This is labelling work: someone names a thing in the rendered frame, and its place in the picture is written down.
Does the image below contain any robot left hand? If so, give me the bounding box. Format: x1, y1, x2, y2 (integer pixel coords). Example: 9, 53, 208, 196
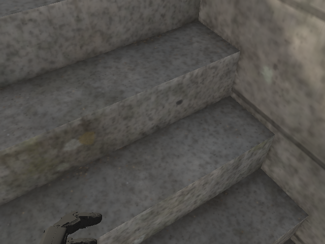
39, 211, 102, 244

